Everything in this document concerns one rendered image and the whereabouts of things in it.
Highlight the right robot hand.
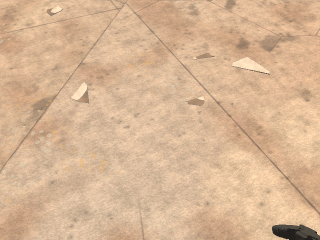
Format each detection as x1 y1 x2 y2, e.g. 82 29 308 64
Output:
272 224 320 240

